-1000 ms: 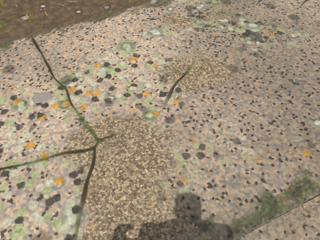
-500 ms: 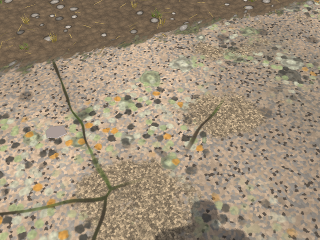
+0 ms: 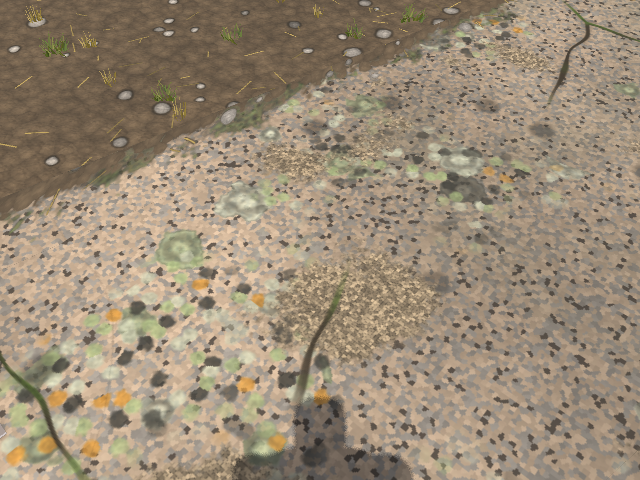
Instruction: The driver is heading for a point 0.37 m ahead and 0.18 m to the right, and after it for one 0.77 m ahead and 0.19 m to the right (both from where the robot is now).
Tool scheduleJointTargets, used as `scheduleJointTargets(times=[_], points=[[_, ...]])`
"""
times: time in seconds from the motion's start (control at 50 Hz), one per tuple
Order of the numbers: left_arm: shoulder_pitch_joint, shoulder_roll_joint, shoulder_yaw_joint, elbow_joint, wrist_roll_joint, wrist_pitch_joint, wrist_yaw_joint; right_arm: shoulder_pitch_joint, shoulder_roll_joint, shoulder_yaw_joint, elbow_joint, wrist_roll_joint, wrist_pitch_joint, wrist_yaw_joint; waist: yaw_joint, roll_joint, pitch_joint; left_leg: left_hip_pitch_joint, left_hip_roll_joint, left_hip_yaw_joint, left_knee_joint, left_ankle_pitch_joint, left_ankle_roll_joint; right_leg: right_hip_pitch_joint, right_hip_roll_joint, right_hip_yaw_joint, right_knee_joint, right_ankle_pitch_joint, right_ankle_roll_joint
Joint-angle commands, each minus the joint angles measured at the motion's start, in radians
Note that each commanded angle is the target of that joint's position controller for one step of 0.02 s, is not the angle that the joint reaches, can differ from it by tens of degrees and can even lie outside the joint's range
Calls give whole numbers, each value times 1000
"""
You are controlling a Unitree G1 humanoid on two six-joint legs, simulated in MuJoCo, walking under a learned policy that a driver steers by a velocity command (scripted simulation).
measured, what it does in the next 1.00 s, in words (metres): walks ahead, turning right: right foot, then left foot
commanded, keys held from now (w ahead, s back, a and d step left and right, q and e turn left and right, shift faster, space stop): w+e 0.30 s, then e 0.14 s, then no key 0.56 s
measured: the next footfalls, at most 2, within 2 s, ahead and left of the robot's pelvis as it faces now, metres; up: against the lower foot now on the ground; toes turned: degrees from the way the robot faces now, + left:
right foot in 0.16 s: +0.24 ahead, -0.09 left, +0.00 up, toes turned -11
left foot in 0.66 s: +0.53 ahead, -0.03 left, +0.00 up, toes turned -21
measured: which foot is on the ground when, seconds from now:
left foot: down 0.00-0.18, up 0.20-0.64, down 0.66-1.00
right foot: up 0.00-0.14, down 0.16-0.66, up 0.68-1.00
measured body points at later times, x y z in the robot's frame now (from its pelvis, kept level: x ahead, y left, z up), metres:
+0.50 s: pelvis +0.26 -0.05 +0.00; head +0.30 -0.08 +0.45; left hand +0.35 +0.21 -0.12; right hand +0.36 -0.34 -0.12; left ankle +0.43 +0.08 -0.67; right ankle +0.20 -0.08 -0.74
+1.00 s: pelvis +0.38 -0.06 -0.01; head +0.39 -0.06 +0.44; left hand +0.54 +0.15 -0.15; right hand +0.37 -0.32 -0.14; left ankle +0.49 -0.01 -0.74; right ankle +0.32 -0.17 -0.74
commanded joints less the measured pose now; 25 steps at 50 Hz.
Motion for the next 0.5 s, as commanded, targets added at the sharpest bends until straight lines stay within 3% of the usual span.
scheduleJointTargets(times=[0.02, 0.08, 0.12, 0.14, 0.16, 0.18, 0.2, 0.22, 0.24, 0.26, 0.3, 0.32, 0.38, 0.5], points=[[-138, 21, -6, -101, 5, -14, -11, 69, -131, -25, -19, -2, -3, -11, -23, 100, 83, 35, 295, -62, -58, 513, 70, -32, 26, -72, -112, -16, -22], [-109, 39, 2, -107, 6, -13, -10, 54, -162, -32, -17, -5, 12, -19, 13, 130, 50, 96, 309, -10, 73, 888, 58, 79, 93, -124, -161, -127, -79], [4, 68, 18, -79, 5, -14, -1, 29, -201, -43, -25, -6, 29, -21, 71, 156, -19, 110, 318, 1, 270, 1105, 60, 213, 158, -143, -173, -238, -127], [99, 93, 32, -52, 6, -22, 6, 18, -217, -48, -35, -3, 39, -15, 110, 151, -75, 79, 318, -1, 435, 1068, 57, 329, 187, -132, -221, -259, -152], [239, 137, 54, -8, 17, -32, 18, -7, -219, -49, -53, 2, 43, -7, 185, 93, -147, -58, 296, 9, 685, 871, 28, 549, 176, -65, -326, -227, -187], [282, 245, 83, -4, 26, -35, 31, 5, -125, -30, -102, 9, 41, 2, 165, -67, -227, -405, 201, -10, 1014, 186, -13, 824, -90, 308, -342, -302, -272], [256, 313, 95, -28, 4, -25, 29, -44, -130, -34, -180, 14, 27, 18, 127, -141, -284, -708, -3, -197, 1262, -284, -56, 951, -255, 817, -504, -243, -404], [233, 280, 85, -22, -9, -17, 35, -166, -157, -35, -203, 8, 15, 23, 138, 12, -165, -817, 76, -317, 1246, -170, -44, 881, -230, 667, -538, -191, -360], [186, 232, 72, -21, -17, -20, 41, -172, -148, -28, -211, 17, 1, 26, 102, 31, -78, -798, 112, -316, 1167, -71, -38, 756, -204, 544, -549, -96, -319], [136, 187, 60, -26, -17, -27, 44, -146, -147, -29, -191, 11, -1, 22, 52, 81, -30, -736, 144, -319, 1074, -32, -40, 653, -145, 444, -559, 19, -267], [101, 145, 41, -34, -32, -45, 52, -104, -142, -28, -184, -25, 35, 25, 2, 55, -35, -632, 166, -327, 983, -12, -69, 552, -63, 325, -568, 146, -228], [111, 150, 39, -34, -37, -57, 52, -105, -141, -29, -191, -29, 52, 27, -5, 47, -31, -622, 161, -316, 963, -19, -86, 535, -49, 305, -558, 286, -228], [168, 200, 46, -30, -33, -66, 50, -148, -127, -22, -220, -24, 79, 26, -2, 27, -35, -636, 136, -283, 874, 25, -117, 508, -8, 230, -501, 630, -197], [252, 192, 36, -38, -28, -36, 60, -322, -138, -4, -293, -7, 85, 23, 75, -46, -55, -683, 87, -270, 618, 181, -97, 611, 20, 237, -441, 679, -111]])
Keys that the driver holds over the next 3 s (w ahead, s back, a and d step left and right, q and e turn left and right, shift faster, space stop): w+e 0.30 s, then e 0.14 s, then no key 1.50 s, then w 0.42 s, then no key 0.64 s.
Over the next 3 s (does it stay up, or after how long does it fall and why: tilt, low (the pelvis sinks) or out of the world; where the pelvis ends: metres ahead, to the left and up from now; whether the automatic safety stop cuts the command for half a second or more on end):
stays up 0.71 -0.16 -0.01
